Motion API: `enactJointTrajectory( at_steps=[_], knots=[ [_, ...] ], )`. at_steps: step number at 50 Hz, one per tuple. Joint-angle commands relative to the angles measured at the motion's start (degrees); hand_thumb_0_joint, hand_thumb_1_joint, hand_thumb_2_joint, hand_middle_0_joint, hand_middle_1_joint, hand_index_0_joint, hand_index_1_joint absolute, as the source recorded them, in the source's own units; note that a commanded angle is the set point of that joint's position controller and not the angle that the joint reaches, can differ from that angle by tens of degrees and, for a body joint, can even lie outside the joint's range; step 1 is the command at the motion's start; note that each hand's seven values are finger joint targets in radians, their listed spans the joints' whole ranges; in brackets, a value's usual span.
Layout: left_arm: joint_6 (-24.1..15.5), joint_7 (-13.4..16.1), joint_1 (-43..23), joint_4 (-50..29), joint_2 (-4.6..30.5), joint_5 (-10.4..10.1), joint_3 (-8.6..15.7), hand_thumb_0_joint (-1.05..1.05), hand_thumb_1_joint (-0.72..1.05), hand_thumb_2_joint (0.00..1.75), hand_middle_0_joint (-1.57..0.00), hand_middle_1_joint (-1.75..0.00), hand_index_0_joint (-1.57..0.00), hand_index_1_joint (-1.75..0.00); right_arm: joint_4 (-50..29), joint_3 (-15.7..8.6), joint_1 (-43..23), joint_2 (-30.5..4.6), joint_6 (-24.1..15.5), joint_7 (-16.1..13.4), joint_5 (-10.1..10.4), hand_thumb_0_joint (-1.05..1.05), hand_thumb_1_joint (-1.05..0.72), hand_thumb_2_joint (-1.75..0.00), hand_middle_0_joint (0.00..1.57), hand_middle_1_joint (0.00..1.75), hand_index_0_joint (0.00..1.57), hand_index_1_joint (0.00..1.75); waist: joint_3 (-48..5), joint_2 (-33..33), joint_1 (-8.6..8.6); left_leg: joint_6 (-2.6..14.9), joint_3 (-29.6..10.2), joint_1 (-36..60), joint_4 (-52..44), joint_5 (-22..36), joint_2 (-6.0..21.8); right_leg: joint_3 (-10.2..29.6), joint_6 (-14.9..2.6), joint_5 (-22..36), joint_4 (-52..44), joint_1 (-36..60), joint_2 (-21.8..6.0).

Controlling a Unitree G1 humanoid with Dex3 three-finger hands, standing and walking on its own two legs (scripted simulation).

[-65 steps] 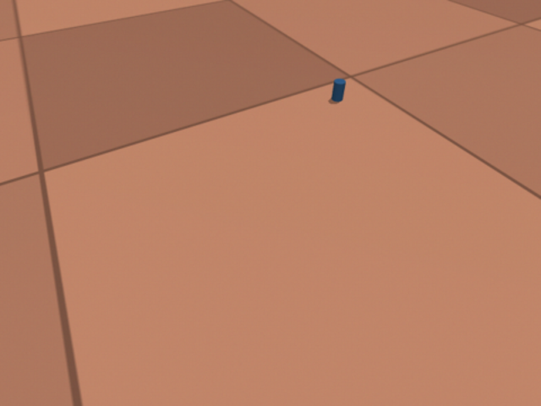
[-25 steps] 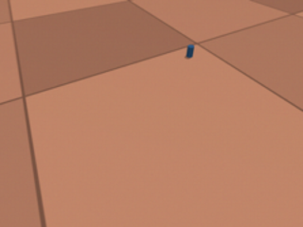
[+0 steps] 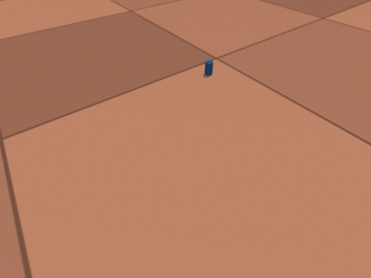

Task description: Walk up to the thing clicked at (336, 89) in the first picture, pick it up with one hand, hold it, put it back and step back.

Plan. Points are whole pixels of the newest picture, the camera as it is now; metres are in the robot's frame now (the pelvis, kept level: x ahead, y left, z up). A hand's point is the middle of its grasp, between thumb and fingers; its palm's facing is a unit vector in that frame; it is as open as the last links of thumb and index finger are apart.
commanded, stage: walk up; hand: left
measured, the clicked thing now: (208, 68) +2.22 -0.30 -0.71
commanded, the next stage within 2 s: none
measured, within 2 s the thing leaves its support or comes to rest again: neither
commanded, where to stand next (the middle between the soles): +1.86 -0.44 m, yaw -14 degrees
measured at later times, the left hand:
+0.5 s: hand (129, 243) +0.27 +0.16 -0.15, palm faces -0.11 -0.93 -0.34, open 7.4 cm
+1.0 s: hand (164, 119) +0.74 +0.08 -0.13, palm faces -0.34 -0.86 -0.38, open 7.4 cm
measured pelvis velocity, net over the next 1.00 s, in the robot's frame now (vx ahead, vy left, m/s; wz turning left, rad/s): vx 0.54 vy -0.15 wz -0.25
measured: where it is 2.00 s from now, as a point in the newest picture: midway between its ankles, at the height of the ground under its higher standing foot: (225, 154)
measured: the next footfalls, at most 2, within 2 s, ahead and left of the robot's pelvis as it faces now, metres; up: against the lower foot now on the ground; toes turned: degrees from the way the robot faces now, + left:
right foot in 0.18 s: +0.20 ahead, -0.22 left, +0.00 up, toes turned -11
left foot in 0.64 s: +0.52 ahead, +0.01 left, +0.00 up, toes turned -3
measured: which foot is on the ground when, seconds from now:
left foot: down 0.00-0.18, up 0.20-0.62, down 0.64-1.00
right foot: up 0.00-0.16, down 0.18-0.66, up 0.68-1.00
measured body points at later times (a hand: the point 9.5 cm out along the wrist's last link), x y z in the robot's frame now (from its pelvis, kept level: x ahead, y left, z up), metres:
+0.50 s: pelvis +0.22 -0.11 -0.01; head +0.22 -0.11 +0.44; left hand +0.28 +0.21 -0.12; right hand +0.30 -0.44 -0.11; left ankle +0.39 +0.02 -0.70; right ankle +0.16 -0.21 -0.75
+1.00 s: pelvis +0.54 -0.15 -0.02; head +0.55 -0.17 +0.43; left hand +0.76 +0.12 -0.10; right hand +0.46 -0.48 -0.13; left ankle +0.48 +0.01 -0.75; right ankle +0.67 -0.33 -0.72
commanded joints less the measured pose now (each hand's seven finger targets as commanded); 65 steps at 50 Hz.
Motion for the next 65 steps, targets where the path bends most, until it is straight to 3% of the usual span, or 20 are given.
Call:
enactJointTrajectory(
  at_steps=[1, 6, 8, 9, 10, 11, 17, 25, 30, 31, 33, 34, 39, 49, 52, 53, 54, 55, 59, 65],
  knots=[
    [-1.96, -1.69, -8.19, -8.01, 11.33, -0.65, 3.47, 0.0, 0.9, 0.9, -0.2, -0.3, -0.2, -0.3, -6.59, -4.97, -7.22, -19.27, -2.2, -0.41, -0.15, 0.0, -0.9, -0.9, 0.2, 0.3, 0.2, 0.3, 5.04, 10.07, 0.51, 8.27, -9.34, -2.8, -13.63, -21.03, 15.25, 0.05, 0.98, 3.51, -4.3, -6.44, -4.32],
    [-2.15, -1.47, -3.81, -6.36, 11.6, -0.75, 4.02, 0.0, 0.9, 0.9, -0.2, -0.3, -0.2, -0.3, -6.33, -4.96, -8.85, -19.75, -1.49, 0.14, 0.03, 0.0, -0.9, -0.9, 0.2, 0.3, 0.2, 0.3, 3.27, 8.51, 2.82, 6.57, -1.17, -10.95, -5.54, -20.48, 13.56, -6.47, 0.38, 8.43, -11.12, 10.33, -1.87],
    [-2.94, -0.17, 6.76, -2.72, 13.63, -0.45, 5.13, 0.0, 0.9, 0.9, -0.2, -0.3, -0.2, -0.3, -6.51, -3.64, -9.51, -16.97, -0.77, -0.07, -0.08, 0.0, -0.9, -0.9, 0.2, 0.3, 0.2, 0.3, 0.49, -2.51, 8.66, 4.84, 3.7, -19.4, 14.74, -14.55, 8.74, -7.75, -0.79, 5.71, -14.42, 25.48, 1.5],
    [-3.75, 1.28, 16.26, -0.75, 18.48, -0.22, 7.04, 0.0, 0.9, 0.9, -0.2, -0.3, -0.2, -0.3, -7.33, -1.73, -7.7, -12.04, -0.46, 0.14, -0.15, 0.0, -0.9, -0.9, 0.2, 0.3, 0.2, 0.3, -2.54, -18.69, 13.13, 2.96, 6.5, -29.75, 39.16, -13.08, 1.81, 1.67, -2.97, -10.43, -22.69, 34.96, -0.46],
    [-4.3, 2.12, 16.8, -2.66, 24.22, -0.79, 7.61, 0.0, 0.9, 0.9, -0.2, -0.3, -0.2, -0.3, -10.97, -0.31, -8.2, -9.45, -0.8, 0.43, 1.57, 0.0, -0.9, -0.9, 0.2, 0.3, 0.2, 0.3, -0.33, -26.76, 11.58, 0.03, 0.23, -43.36, 50.43, -17.31, -3.81, 36.75, -8.39, -31.53, -42.64, 32.64, -15.54],
    [-4.45, 2.22, 9.39, -5.44, 26.17, -2.04, 7.16, 0.0, 0.9, 0.9, -0.2, -0.3, -0.2, -0.3, -10.32, -1.79, -10.4, -15.5, -0.65, 0.2, 1.28, 0.0, -0.9, -0.9, 0.2, 0.3, 0.2, 0.3, 3.39, -13.79, 8.75, -0.64, -6.95, -40.28, 53.61, -12.54, 2.13, 46.66, -12.73, -38.36, -47.48, 23.45, -21.6],
    [-6.04, 3.28, -0.8, -9.17, 16.98, -2.57, 4.53, 0.0, 0.9, 0.9, -0.2, -0.3, -0.2, -0.3, -6.14, -2.88, -1.8, -16.83, 0.17, 2.54, 1.71, 0.0, -0.9, -0.9, 0.2, 0.3, 0.2, 0.3, 6.12, -7.73, 0.69, -0.99, -7.1, -29.02, 38.41, 1.81, 7.02, 16.22, -9.55, -16.63, -42.5, 11.68, -10.83],
    [-6.94, 3.2, 3.47, -10.77, 17.04, -2.04, 4.15, 0.0, 0.9, 0.9, -0.2, -0.3, -0.2, -0.3, -12.19, -2.75, -12.87, -13.12, 0.06, 3.62, 1.28, 0.0, -0.9, -0.9, 0.2, 0.3, 0.2, 0.3, 6.11, -2.58, 4.14, -3.03, -3.44, -25.83, 16.81, 12.74, 5.67, 6.93, -9.91, -3.56, -40.94, 14.16, -7.83],
    [-6.26, 3.59, 2.01, -11.05, 16.1, -1.91, 3.12, 0.0, 0.9, 0.9, -0.2, -0.3, -0.2, -0.3, -8.53, -4.35, 0.74, -14.36, -0.84, 2.35, 1.17, 0.0, -0.9, -0.9, 0.2, 0.3, 0.2, 0.3, -0.72, 2.02, -3.06, -0.14, 0.74, -0.34, 11.33, 8.59, 1.28, 1.93, -8.02, 19.2, -20.8, 11.41, -6.63],
    [-5.9, 3.84, 4.03, -11.14, 13.36, -1.9, 2.15, 0.0, 0.9, 0.9, -0.2, -0.3, -0.2, -0.3, -5.57, -5.82, 11.66, -17.2, -1.18, 1.47, 0.23, 0.0, -0.9, -0.9, 0.2, 0.3, 0.2, 0.3, -7.25, 9.25, -7.41, 2.63, -2.18, 14.12, 10.16, 1.61, 1.73, -1.22, -5.77, 21.15, -2.34, 4.93, -2.35],
    [-6.1, 4.65, 8.35, -12.34, 10.86, -3.27, 0.47, 0.0, 0.9, 0.9, -0.2, -0.3, -0.2, -0.3, -7.87, -7.8, 13.19, -25.42, -1.81, 0.24, 1.31, 0.0, -0.9, -0.9, 0.2, 0.3, 0.2, 0.3, -10.5, 17.55, -6.73, 11.65, -46.72, 21.58, -7.68, -23.92, 24.35, 4.4, -3.43, -7.08, 22.76, -17.72, 9.14],
    [-6.43, 4.98, 5.45, -11.8, 14.54, -2.74, 0.38, 0.0, 0.9, 0.9, -0.2, -0.3, -0.2, -0.3, -9.16, -8.16, 8.31, -24.54, -1.66, 0.33, 2.67, 0.0, -0.9, -0.9, 0.2, 0.3, 0.2, 0.3, -7.4, 10.8, -5.34, 14.31, -45.42, 15.1, -8.75, -24.46, 25.83, 8.19, -4.15, -3.46, 26.1, -18.13, 4.1],
    [-5.49, 2.67, 5.75, -8.69, 12.56, -3.07, 1.22, 0.0, 0.9, 0.9, -0.2, -0.3, -0.2, -0.3, -10.83, -3.67, 2.09, -16.24, -2.92, 0.0, 2.87, 0.0, -0.9, -0.9, 0.2, 0.3, 0.2, 0.3, 1.59, 8.14, -0.16, 9.36, -11.24, -3.46, -6.79, 3.78, 15.14, 4.84, -0.33, 5.25, 11.43, -7.93, -2.5],
    [-4.77, 0.38, -6.33, -10.91, 10.57, -2.21, 1.89, 0.0, 0.9, 0.9, -0.2, -0.3, -0.2, -0.3, -10.52, -3.61, 2.47, -18.24, -2.35, 0.5, 2.43, 0.0, -0.9, -0.9, 0.2, 0.3, 0.2, 0.3, 2.63, 6.15, -0.4, 7.6, -1.04, -3.75, -4.2, 6.36, 13.32, -4.62, -1.53, 19.11, -15.31, 3.31, -0.75],
    [-5.26, 1.75, 5.93, -6.97, 14.15, -1.96, 4.07, 0.0, 0.9, 0.9, -0.2, -0.3, -0.2, -0.3, -10.52, -2.47, 3.88, -15.43, -1.76, 0.11, 1.94, 0.0, -0.9, -0.9, 0.2, 0.3, 0.2, 0.3, -5.2, -2.91, 6.76, 4.45, 4.07, -11.47, 21.56, 15.8, 7.17, -5.89, -3.83, 11.12, -17.78, 27.67, 3.0],
    [-5.45, 2.75, 14.18, -5.92, 18.67, -1.64, 5.97, 0.0, 0.9, 0.9, -0.2, -0.3, -0.2, -0.3, -10.86, -1.1, 7.84, -11.45, -1.74, 0.17, 2.08, 0.0, -0.9, -0.9, 0.2, 0.3, 0.2, 0.3, -10.44, -14.78, 9.62, 2.64, 4.57, -20.04, 39.19, 4.93, 2.31, 8.07, -4.62, -5.14, -22.27, 37.4, -5.25],
    [-5.84, 3.47, 14.62, -7.52, 23.93, -2.3, 6.42, 0.0, 0.9, 0.9, -0.2, -0.3, -0.2, -0.3, -11.67, -0.75, 9.55, -11.26, -1.58, 0.05, 3.25, 0.0, -0.9, -0.9, 0.2, 0.3, 0.2, 0.3, -10.83, -19.07, 8.37, 0.07, -0.61, -32.55, 50.72, -11.77, -3.11, 39.87, -10.66, -10.75, -35.31, 41.48, -20.96],
    [-5.72, 3.61, 10.03, -8.76, 23.39, -3.37, 6.07, 0.0, 0.9, 0.9, -0.2, -0.3, -0.2, -0.3, -10.33, -1.96, 5.11, -16.65, -1.05, -0.64, 2.8, 0.0, -0.9, -0.9, 0.2, 0.3, 0.2, 0.3, -6.66, -8.36, 7.94, 0.48, -6.94, -33.53, 55.05, -11.14, 1.22, 40.95, -13.93, -13.51, -36.54, 34.26, -21.47],
    [-6.6, 4.47, 1.53, -10.26, 15.05, -3.44, 3.77, 0.0, 0.9, 0.9, -0.2, -0.3, -0.2, -0.3, -7.15, -1.31, 7.55, -14.29, -0.48, 0.3, 3.25, 0.0, -0.9, -0.9, 0.2, 0.3, 0.2, 0.3, 1.08, -7.66, 1.21, 1.0, -8.97, -27.97, 44.76, 1.8, 5.24, 13.18, -9.36, 4.06, -36.05, 18.24, -10.37],
    [-8.05, 4.47, 3.3, -11.59, 14.99, -2.67, 3.8, 0.0, 0.9, 0.9, -0.2, -0.3, -0.2, -0.3, -9.08, -2.19, 1.01, -13.22, 0.74, 2.36, 1.63, 0.0, -0.9, -0.9, 0.2, 0.3, 0.2, 0.3, 4.31, -4.97, 1.85, -2.54, -7.02, -31.28, 30.84, 7.26, 5.75, 5.95, -11.65, 1.05, -40.33, 15.23, -10.42]
  ],
)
